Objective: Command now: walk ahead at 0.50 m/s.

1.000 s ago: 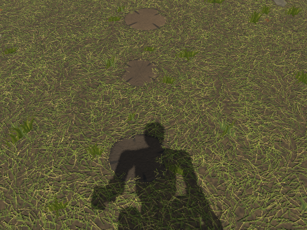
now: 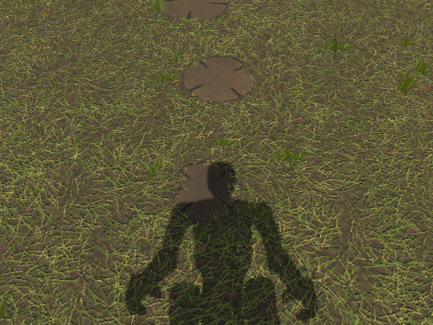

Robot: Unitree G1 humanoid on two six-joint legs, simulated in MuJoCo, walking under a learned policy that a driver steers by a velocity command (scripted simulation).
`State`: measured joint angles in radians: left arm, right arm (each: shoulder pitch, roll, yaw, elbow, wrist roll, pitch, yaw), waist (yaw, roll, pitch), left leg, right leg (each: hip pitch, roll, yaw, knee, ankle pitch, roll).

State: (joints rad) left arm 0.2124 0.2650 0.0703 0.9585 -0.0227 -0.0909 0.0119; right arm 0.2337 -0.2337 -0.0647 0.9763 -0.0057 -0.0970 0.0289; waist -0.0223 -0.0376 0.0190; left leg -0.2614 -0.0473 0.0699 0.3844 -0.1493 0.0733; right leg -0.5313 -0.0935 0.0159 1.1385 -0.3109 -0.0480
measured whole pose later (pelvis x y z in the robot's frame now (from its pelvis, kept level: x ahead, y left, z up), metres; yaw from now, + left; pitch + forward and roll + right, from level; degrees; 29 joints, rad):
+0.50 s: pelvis +0.28 -0.07 -0.01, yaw +0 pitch +2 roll +0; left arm 0.14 0.24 0.06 0.92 0.00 -0.10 -0.03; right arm 0.29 -0.26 -0.06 1.00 0.03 -0.10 0.00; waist -0.01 0.02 0.03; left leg -0.38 0.04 -0.02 1.19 -0.39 0.04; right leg -0.36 0.03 -0.07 0.48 -0.14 -0.06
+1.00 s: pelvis +0.56 -0.01 -0.02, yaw +0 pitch +2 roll -1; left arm 0.33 0.26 0.06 1.02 -0.02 -0.08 0.00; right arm 0.07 -0.24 -0.07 0.89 0.01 -0.10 0.03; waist 0.03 -0.01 0.03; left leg -0.45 0.00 0.05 0.57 -0.15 0.05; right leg -0.24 -0.01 0.03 1.03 -0.47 -0.02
